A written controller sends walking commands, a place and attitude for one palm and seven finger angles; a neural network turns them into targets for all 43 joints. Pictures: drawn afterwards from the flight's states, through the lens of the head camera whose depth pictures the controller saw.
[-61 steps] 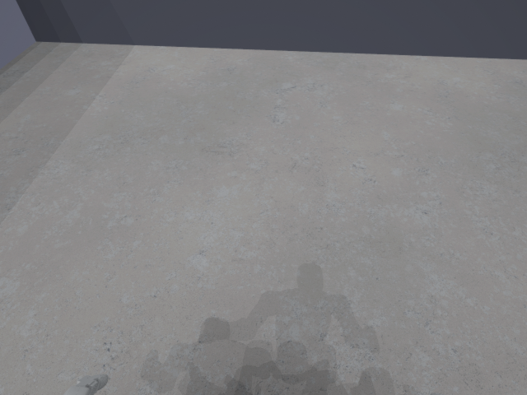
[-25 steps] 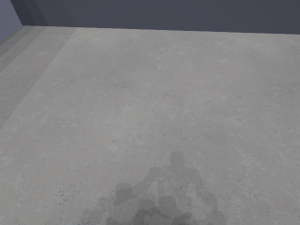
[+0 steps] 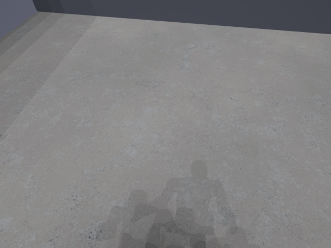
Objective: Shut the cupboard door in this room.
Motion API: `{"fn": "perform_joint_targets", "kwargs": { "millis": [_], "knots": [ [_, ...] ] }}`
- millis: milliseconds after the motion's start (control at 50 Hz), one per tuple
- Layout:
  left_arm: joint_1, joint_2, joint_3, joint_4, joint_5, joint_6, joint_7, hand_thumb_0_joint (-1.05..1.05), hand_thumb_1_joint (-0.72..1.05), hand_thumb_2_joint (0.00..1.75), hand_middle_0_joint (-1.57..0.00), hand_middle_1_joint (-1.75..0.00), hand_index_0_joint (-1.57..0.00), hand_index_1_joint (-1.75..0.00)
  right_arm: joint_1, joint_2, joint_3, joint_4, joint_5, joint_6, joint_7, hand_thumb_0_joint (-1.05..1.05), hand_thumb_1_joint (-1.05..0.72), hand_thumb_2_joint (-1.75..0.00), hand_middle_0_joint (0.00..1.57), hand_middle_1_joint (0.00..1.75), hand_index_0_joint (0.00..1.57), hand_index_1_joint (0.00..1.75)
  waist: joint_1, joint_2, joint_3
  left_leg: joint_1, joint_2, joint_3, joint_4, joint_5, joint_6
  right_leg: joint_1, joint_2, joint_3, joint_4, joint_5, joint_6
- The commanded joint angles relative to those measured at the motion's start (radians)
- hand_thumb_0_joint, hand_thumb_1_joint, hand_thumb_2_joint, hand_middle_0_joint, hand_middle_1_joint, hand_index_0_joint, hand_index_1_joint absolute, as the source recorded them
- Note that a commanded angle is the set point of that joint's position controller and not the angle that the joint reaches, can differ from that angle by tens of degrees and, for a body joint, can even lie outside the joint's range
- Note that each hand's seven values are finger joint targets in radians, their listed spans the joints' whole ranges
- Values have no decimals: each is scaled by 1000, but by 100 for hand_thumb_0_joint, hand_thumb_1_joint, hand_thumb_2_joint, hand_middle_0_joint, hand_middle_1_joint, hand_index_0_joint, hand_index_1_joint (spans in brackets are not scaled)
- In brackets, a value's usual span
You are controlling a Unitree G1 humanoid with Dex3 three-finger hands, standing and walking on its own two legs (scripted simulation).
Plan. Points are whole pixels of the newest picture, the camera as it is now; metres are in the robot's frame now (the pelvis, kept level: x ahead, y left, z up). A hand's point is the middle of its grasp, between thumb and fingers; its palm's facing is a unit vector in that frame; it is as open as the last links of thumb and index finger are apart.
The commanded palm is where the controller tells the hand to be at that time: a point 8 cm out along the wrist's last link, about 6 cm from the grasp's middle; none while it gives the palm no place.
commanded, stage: turn or walk to find it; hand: left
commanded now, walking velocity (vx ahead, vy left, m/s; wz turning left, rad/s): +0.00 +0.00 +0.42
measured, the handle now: out of the picture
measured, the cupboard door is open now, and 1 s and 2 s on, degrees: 90 90 90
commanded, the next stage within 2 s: stand and wait in 1.50 s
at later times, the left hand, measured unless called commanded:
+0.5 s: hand out of the picture +0.02 +0.18 -0.14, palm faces +0.23 -0.93 -0.30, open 7.4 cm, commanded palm none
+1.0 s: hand out of the picture -0.15 +0.19 -0.18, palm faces +0.48 -0.85 -0.22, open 7.4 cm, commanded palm none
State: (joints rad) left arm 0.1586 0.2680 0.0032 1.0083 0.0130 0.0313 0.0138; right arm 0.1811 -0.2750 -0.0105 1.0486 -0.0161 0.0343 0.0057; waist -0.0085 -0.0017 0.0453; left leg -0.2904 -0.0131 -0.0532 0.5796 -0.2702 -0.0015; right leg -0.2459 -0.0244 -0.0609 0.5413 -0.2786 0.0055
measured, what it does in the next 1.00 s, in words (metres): steps on the spot, turning left: right foot, then left foot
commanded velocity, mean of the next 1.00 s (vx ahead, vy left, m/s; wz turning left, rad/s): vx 0.00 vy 0.00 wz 0.42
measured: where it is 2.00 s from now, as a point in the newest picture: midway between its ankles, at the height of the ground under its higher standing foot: outside the picture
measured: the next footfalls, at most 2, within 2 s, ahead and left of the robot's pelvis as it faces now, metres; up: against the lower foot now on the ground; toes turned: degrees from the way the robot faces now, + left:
right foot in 0.42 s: +0.00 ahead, -0.13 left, +0.00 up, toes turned +10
left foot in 0.86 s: -0.07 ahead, +0.09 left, +0.00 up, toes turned +28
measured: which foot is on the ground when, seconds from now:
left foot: down 0.00-0.42, up 0.44-0.84, down 0.86-1.00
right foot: down 0.00-0.06, up 0.08-0.40, down 0.42-0.88, up 0.90-1.00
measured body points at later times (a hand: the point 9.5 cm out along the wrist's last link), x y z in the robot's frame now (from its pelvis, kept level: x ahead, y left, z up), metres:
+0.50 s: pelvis -0.03 -0.04 +0.00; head -0.01 -0.06 +0.45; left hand +0.00 +0.23 -0.12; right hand +0.06 -0.28 -0.16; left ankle -0.01 +0.11 -0.69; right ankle -0.04 -0.14 -0.73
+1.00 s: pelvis -0.06 +0.00 +0.00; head -0.04 +0.04 +0.45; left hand -0.17 +0.23 -0.16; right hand +0.15 -0.17 -0.12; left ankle -0.11 +0.07 -0.73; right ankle -0.04 -0.14 -0.66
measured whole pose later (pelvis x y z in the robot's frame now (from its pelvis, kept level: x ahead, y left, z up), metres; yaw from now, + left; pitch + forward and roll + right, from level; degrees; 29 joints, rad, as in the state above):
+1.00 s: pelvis -0.06 +0.00 +0.00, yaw +25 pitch -1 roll -1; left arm 0.29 0.26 0.06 1.00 0.02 0.07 0.02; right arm 0.12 -0.18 -0.03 0.94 -0.02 0.02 0.00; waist 0.04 -0.07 0.07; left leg -0.23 -0.01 0.05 0.55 -0.32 0.05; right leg -0.41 -0.09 -0.07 1.06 -0.50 0.06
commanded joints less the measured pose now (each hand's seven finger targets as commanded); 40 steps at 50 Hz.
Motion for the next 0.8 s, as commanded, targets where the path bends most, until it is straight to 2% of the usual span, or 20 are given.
{"fn": "perform_joint_targets", "kwargs": {
  "millis": [0, 20, 40, 60, 80, 120, 160, 260, 320, 360, 380, 400, 420, 440, 460, 500, 520, 700, 740, 780],
  "knots": [
    [-14, 189, 49, -103, 8, -6, 24, 0, 90, 90, -20, -30, -20, -30, 63, -109, -43, -72, 4, -11, -4, 0, -90, -90, 20, 30, 20, 30, -19, -80, -72, 41, 74, -14, -21, 139, 10, -42, -235, 99, -50, 166, -75],
    [-17, 161, 49, -115, 5, -1, 21, 0, 90, 90, -20, -30, -20, -30, 73, -133, -49, -77, -1, -14, -3, 0, -90, -90, 20, 30, 20, 30, -23, 33, -57, 44, 129, -127, -95, 215, 41, -92, -150, 28, 52, 63, -26],
    [-33, 117, 44, -130, 0, 3, 20, 0, 90, 90, -20, -30, -20, -30, 94, -180, -59, -86, -11, -19, -5, 0, -90, -90, 20, 30, 20, 30, -38, 222, -32, 16, 239, -355, -240, 259, 114, -136, -17, -42, 235, -115, 30],
    [-40, 112, 43, -145, 3, 1, 24, 0, 90, 90, -20, -30, -20, -30, 105, -192, -68, -90, -6, -24, -12, 0, -90, -90, 20, 30, 20, 30, -35, 278, -17, 35, 300, -475, -312, 328, 192, -196, 7, 16, 395, -296, 33],
    [-28, 115, 49, -138, 5, 4, 26, 0, 90, 90, -20, -30, -20, -30, 108, -187, -70, -91, -4, -25, -21, 0, -90, -90, 20, 30, 20, 30, -29, 229, -37, 63, 301, -480, -309, 346, 216, -229, -13, 79, 484, -292, 27],
    [-5, 97, 56, -129, 3, 2, 21, 0, 90, 90, -20, -30, -20, -30, 70, -164, -71, -111, -3, -25, -29, 0, -90, -90, 20, 30, 20, 30, -5, 167, -57, 72, 258, -406, -272, 306, 209, -237, -25, 98, 523, -235, 30],
    [12, 71, 53, -125, 0, -3, 13, 0, 90, 90, -20, -30, -20, -30, 62, -153, -75, -121, -4, -25, -32, 0, -90, -90, 20, 30, 20, 30, -4, 151, -99, 123, 210, -338, -236, 347, 191, -230, -13, 76, 470, -207, 40],
    [-9, 31, 53, -147, -8, -8, 16, 0, 90, 90, -20, -30, -20, -30, 128, -141, -90, -115, -9, -16, -33, 0, -90, -90, 20, 30, 20, 30, -39, 149, -137, 194, 195, -398, -214, 439, 196, -175, 23, 68, 271, -227, 46],
    [54, 30, 58, -137, -13, -7, 19, 0, 90, 90, -20, -30, -20, -30, 97, -138, -99, -132, -9, -7, -26, 0, -90, -90, 20, 30, 20, 30, -12, 161, -139, 106, 157, -391, -207, 373, 162, -41, 46, 55, 101, -147, 40],
    [130, 55, 69, -121, -10, -14, 23, 0, 90, 90, -20, -30, -20, -30, 66, -123, -99, -151, -1, -2, -19, 0, -90, -90, 20, 30, 20, 30, 26, 117, -141, -36, 97, -353, -161, 221, 97, 153, 33, 47, -140, 20, 34],
    [162, 111, 84, -115, 1, -19, 28, 0, 90, 90, -20, -30, -20, -30, 57, -79, -97, -162, 7, 2, -13, 0, -90, -90, 20, 30, 20, 30, 41, -10, -127, -210, 26, -258, -45, 11, 38, 286, -106, 156, -228, -16, -3],
    [150, 200, 100, -130, 18, -24, 32, 0, 90, 90, -20, -30, -20, -30, 53, -19, -89, -191, 5, 2, -13, 0, -90, -90, 20, 30, 20, 30, 48, -304, -63, -395, -99, -45, 226, -216, -34, 271, -384, 464, -324, -94, -110],
    [108, 191, 87, -156, 7, -21, 34, 0, 90, 90, -20, -30, -20, -30, 6, -79, -104, -193, -10, 3, -13, 0, -90, -90, 20, 30, 20, 30, 54, -222, -16, -338, -47, -64, 406, -264, -26, 57, -442, 454, -326, -30, -153],
    [29, 150, 85, -175, 10, -28, 35, 0, 90, 90, -20, -30, -20, -30, 44, -76, -107, -173, -12, 13, -4, 0, -90, -90, 20, 30, 20, 30, 2, -182, 4, -299, -26, -87, 506, -178, -23, -24, -371, 357, -339, -72, -144],
    [-8, 128, 82, -184, 7, -28, 37, 0, 90, 90, -20, -30, -20, -30, 60, -62, -108, -155, -9, 23, 1, 0, -90, -90, 20, 30, 20, 30, -17, -187, 30, -277, -18, -60, 562, -158, -25, -72, -330, 329, -335, -54, -129],
    [-17, 89, 65, -182, 7, -39, 28, 0, 90, 90, -20, -30, -20, -30, 89, -51, -99, -125, -8, 22, 8, 0, -90, -90, 20, 30, 20, 30, -37, -156, 66, -285, 3, -13, 631, -67, -41, -41, -253, 180, -275, 133, -121],
    [16, 87, 64, -173, 7, -42, 26, 0, 90, 90, -20, -30, -20, -30, 88, -40, -96, -123, -6, 21, 8, 0, -90, -90, 20, 30, 20, 30, -30, -145, 55, -292, 2, 3, 638, -52, -49, -6, -242, 137, -251, 206, -118],
    [203, 134, 79, -112, 21, -39, 28, 0, 90, 90, -20, -30, -20, -30, -77, -12, -64, -161, 3, 15, 6, 0, -90, -90, 20, 30, 20, 30, 57, -168, -11, -205, 31, 96, 296, -177, -60, 180, -298, 87, -133, 594, -160],
    [205, 149, 86, -106, 22, -36, 28, 0, 90, 90, -20, -30, -20, -30, -71, -10, -58, -160, 9, 6, 4, 0, -90, -90, 20, 30, 20, 30, 59, -202, -52, -139, 23, 119, 196, -182, -47, 202, -304, 75, -94, 667, -156],
    [187, 156, 90, -100, 20, -33, 27, 0, 90, 90, -20, -30, -20, -30, -36, -15, -58, -152, 11, -1, 1, 0, -90, -90, 20, 30, 20, 30, 39, -198, -76, -56, 14, 144, 60, -122, -37, 193, -302, 44, -40, 678, -128]
  ]
}}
